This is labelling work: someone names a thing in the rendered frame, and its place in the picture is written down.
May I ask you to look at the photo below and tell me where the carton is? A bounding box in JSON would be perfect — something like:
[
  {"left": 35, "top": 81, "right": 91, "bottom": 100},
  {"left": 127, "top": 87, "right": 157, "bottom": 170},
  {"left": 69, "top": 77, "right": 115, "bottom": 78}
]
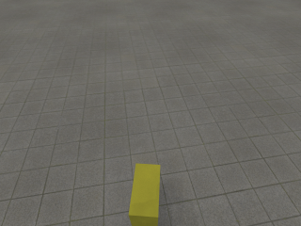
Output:
[{"left": 128, "top": 163, "right": 161, "bottom": 226}]

